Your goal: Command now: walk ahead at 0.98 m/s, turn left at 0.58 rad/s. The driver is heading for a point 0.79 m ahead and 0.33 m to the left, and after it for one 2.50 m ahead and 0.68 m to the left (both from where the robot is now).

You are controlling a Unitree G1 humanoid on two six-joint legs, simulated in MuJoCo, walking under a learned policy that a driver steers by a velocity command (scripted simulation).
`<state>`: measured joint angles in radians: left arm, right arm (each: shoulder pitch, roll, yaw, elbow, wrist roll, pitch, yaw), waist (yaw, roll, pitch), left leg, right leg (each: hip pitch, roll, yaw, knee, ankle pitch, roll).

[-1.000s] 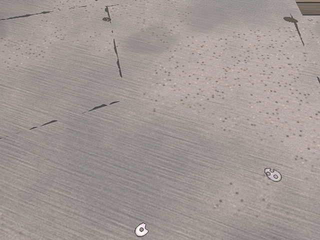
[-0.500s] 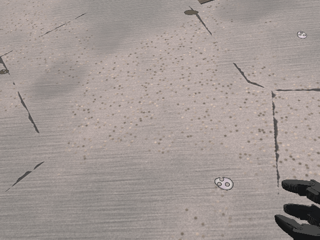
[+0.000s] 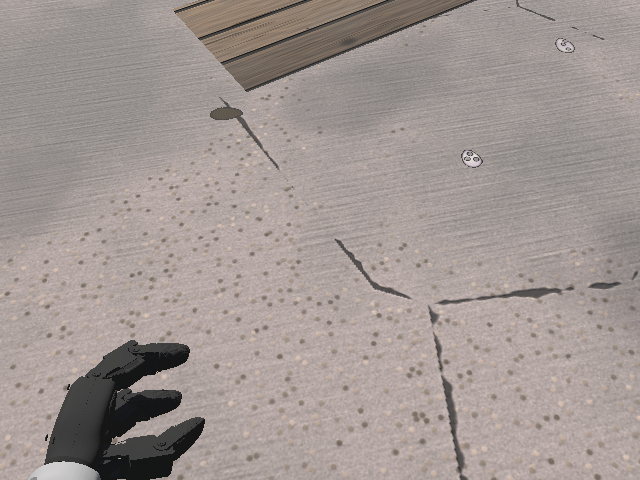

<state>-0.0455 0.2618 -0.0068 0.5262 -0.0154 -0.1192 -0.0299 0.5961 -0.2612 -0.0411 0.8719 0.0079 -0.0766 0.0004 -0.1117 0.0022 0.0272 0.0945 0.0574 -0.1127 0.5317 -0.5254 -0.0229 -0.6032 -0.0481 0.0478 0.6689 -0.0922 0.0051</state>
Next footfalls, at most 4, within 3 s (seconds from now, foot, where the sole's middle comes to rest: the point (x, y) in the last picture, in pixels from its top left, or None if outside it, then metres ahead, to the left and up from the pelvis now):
0.44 left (235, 438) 0.56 0.16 -0.74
0.88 right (196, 267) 1.00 0.24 -0.74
1.32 left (105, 287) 0.97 0.46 -0.74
1.80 right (216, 271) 0.98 0.19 -0.74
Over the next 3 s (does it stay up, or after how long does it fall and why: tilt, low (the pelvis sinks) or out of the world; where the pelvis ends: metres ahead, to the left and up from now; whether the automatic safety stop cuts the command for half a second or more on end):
stays up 1.42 0.41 0.02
